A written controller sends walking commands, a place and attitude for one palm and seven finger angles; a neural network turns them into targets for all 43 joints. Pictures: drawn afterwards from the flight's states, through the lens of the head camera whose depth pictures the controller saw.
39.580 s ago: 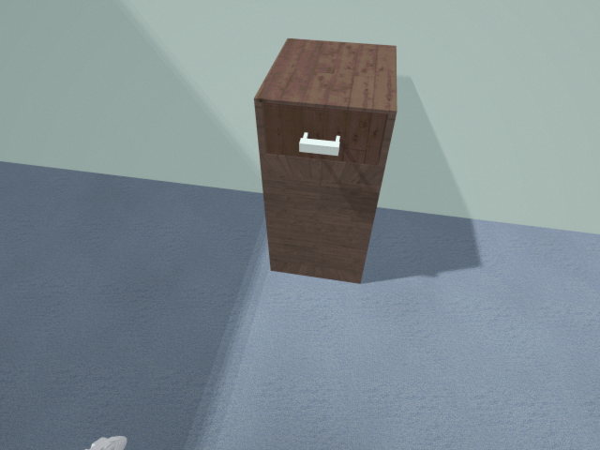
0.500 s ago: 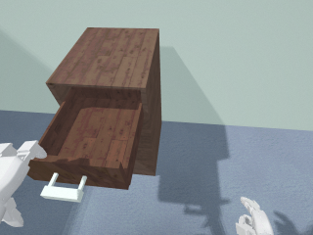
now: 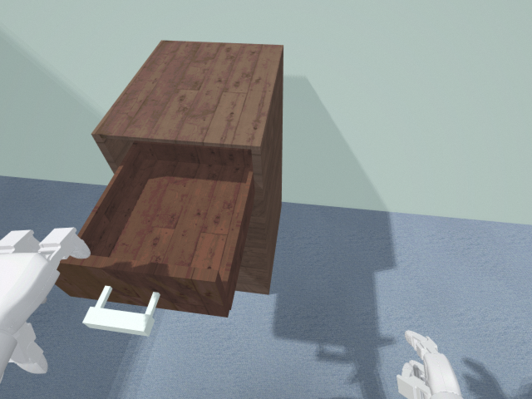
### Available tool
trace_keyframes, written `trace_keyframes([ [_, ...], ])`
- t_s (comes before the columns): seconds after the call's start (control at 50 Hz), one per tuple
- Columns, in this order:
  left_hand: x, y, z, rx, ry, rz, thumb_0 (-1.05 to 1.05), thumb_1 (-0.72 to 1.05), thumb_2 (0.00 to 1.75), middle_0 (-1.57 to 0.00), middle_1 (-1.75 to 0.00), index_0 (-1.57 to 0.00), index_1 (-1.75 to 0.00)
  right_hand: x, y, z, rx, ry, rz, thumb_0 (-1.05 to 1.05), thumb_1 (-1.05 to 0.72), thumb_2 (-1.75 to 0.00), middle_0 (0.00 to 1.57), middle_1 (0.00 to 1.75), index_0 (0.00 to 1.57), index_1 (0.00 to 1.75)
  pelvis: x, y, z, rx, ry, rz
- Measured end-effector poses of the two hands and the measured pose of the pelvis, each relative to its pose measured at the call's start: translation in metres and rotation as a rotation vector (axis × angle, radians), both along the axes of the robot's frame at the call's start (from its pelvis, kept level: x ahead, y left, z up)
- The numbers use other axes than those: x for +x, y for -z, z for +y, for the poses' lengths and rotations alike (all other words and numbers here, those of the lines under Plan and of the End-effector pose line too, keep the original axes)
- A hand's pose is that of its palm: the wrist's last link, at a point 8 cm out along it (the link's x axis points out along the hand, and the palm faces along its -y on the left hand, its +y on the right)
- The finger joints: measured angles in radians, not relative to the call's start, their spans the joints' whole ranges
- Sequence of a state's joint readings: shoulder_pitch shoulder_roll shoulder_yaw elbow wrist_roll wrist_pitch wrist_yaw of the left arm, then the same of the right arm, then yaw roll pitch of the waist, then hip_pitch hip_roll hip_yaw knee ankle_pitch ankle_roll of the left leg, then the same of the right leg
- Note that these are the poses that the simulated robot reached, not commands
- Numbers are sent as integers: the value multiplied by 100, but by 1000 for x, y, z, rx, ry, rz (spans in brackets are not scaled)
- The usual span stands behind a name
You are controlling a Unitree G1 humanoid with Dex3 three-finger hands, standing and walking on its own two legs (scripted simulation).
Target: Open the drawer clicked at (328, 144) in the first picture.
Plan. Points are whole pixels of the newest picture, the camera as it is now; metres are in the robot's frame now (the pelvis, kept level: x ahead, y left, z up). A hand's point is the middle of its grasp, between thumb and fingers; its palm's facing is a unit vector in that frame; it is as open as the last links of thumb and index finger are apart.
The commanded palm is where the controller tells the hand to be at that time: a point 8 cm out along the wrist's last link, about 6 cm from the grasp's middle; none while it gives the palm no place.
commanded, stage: draw the hand back to the body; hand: left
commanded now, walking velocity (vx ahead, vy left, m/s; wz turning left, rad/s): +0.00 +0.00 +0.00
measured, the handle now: (125, 307) +0.24 +0.30 -0.07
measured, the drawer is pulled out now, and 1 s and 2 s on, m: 0.30 0.30 0.30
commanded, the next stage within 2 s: step back with the hand held close in 1.52 s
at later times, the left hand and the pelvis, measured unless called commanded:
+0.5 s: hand (36, 303) +0.18 +0.31 +0.10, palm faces +0.00 -0.05 -1.00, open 13.9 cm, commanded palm +0.15 +0.31 +0.16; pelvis +0.00 +0.02 +0.01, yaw +0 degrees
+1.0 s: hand (83, 262) +0.21 +0.23 +0.17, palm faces +0.36 -0.83 -0.43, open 11.5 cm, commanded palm +0.16 +0.27 +0.19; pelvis +0.02 -0.02 +0.03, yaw +0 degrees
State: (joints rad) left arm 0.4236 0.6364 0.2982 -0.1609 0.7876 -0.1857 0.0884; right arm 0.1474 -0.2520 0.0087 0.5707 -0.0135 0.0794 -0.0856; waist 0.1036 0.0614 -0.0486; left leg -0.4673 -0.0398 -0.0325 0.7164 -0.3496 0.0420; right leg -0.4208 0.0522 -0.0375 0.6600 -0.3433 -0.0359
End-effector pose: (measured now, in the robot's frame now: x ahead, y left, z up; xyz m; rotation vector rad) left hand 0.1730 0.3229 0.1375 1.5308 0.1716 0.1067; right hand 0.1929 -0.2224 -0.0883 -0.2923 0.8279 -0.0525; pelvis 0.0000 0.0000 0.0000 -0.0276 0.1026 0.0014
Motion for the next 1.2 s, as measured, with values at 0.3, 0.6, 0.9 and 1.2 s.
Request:
trace_keyframes([
  [0.3, -7, -19, -2, 8, -2, -50, 0, -49, 30, -32, -120, -32, -120, 2, -6, 17, 40, -2, -21, 1, -91, -90, 21, 30, 20, 30, -1, -4, 12, -3, 10, -16],
  [0.6, -17, -26, -9, -495, -72, -208, -1, -48, 30, -32, -120, -32, -119, 7, -22, 29, 66, -6, -112, 1, -91, -90, 21, 30, 20, 30, 0, -12, 16, -7, 1, -89],
  [0.9, 1, -49, -45, -1025, -59, -486, -1, -13, 46, -29, -96, -29, -96, -5, -39, 7, 70, -8, -179, 1, -90, -90, 21, 30, 21, 30, 19, -26, -7, 17, 5, -145],
  [1.2, -8, -54, -80, -1023, -70, -461, 0, 38, 68, -25, -63, -25, -63, 8, -36, -33, 64, 26, -180, 1, -91, -90, 21, 30, 20, 30, 23, -27, -34, 25, 3, -143],
])
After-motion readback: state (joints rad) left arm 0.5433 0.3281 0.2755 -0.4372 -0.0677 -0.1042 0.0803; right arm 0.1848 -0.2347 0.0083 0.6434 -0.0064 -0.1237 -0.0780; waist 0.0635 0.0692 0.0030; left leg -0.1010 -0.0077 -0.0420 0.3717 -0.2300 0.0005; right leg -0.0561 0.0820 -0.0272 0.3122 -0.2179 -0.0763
